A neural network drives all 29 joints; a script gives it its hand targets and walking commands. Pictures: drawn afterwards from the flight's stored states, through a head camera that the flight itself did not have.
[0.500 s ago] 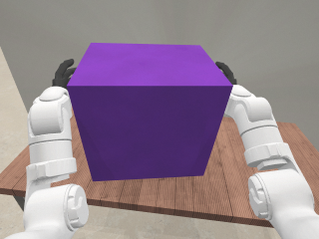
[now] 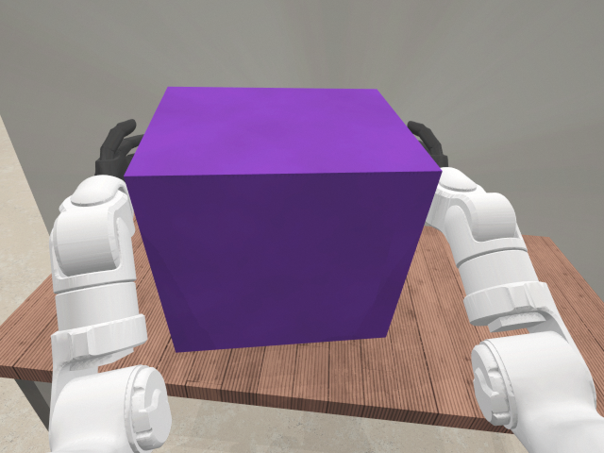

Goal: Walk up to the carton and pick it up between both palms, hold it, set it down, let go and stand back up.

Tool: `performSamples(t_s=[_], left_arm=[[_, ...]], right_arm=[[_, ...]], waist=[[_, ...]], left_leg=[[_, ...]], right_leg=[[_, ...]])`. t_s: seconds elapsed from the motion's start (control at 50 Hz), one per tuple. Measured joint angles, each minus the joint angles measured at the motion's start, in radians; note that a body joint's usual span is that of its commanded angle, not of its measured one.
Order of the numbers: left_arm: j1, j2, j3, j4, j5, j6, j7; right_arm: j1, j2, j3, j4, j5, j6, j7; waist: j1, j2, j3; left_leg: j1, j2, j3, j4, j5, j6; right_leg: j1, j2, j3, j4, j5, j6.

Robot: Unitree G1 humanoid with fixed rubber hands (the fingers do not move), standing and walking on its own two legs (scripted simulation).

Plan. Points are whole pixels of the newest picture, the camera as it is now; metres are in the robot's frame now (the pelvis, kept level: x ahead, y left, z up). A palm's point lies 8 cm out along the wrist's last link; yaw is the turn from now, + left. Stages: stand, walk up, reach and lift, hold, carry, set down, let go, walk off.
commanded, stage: hold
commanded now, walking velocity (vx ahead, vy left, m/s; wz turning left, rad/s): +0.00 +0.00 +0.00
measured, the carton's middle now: (280, 215) +0.38 +0.01 +0.20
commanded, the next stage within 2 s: none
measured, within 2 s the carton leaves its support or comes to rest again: neither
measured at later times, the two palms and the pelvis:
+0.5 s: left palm (108, 185) +0.35 +0.21 +0.27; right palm (423, 175) +0.36 -0.17 +0.27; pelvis +0.00 +0.00 +0.00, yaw +1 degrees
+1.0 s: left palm (112, 185) +0.35 +0.20 +0.27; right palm (425, 180) +0.36 -0.18 +0.27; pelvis -0.01 +0.00 +0.00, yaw +1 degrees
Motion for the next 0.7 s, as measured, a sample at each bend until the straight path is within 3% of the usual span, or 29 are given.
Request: performSamples(t_s=[0.14,0.34,0.7], left_arm=[[-0.034,0.01,0.005,0.053,0.002,-0.013,-0.001],[-0.034,0.037,0.004,0.08,-0.021,-0.023,-0.008],[-0.003,0.016,0.0,0.005,-0.005,0.006,-0.01]], right_arm=[[-0.033,-0.002,0.001,0.046,-0.02,-0.01,0.011],[-0.027,0.013,0.007,0.044,-0.014,-0.008,-0.009],[-0.002,0.001,0.013,-0.006,0.007,0.006,-0.011]], waist=[[0.012,0.011,0.001],[0.01,0.003,-0.01],[-0.007,0.002,0.004]], left_leg=[[-0.009,0.001,0.0,-0.009,0.011,-0.002],[-0.021,0.004,-0.015,-0.001,0.008,-0.008],[0.011,0.0,-0.007,-0.007,0.003,-0.002]], right_leg=[[-0.013,0.001,-0.001,0.0,0.006,-0.002],[-0.016,0.005,-0.016,0.001,0.002,-0.008],[0.014,0.0,-0.008,-0.008,0.001,-0.002]])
